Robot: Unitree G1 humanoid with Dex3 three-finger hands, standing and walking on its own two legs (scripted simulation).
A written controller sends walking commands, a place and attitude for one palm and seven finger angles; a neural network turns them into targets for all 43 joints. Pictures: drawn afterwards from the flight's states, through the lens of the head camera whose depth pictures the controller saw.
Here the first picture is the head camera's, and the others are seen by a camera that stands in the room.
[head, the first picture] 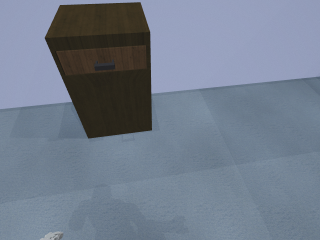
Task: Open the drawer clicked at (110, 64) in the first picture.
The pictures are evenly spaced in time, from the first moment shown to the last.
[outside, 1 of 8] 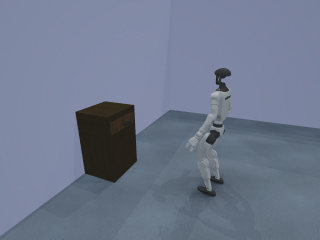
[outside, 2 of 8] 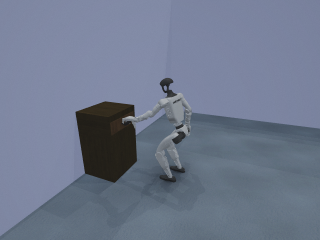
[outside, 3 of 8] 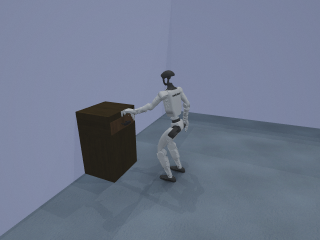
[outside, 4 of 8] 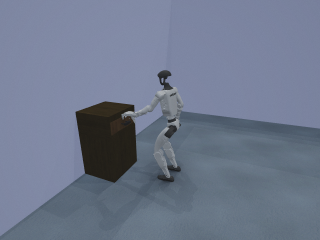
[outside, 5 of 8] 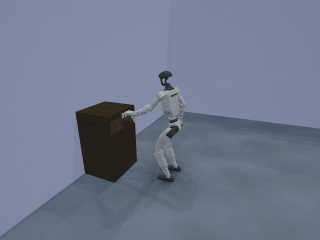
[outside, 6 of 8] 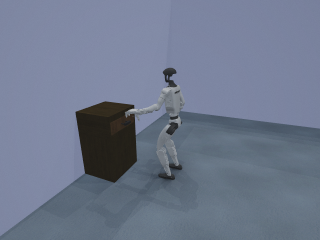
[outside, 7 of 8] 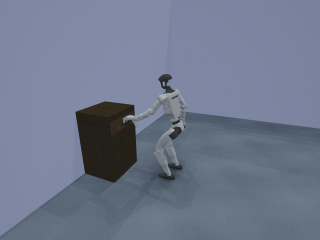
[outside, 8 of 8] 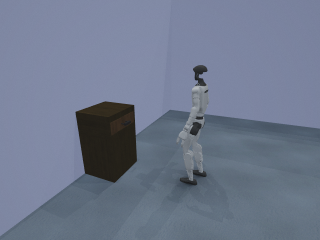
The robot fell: no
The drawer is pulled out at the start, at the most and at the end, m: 0.00 0.00 0.00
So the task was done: no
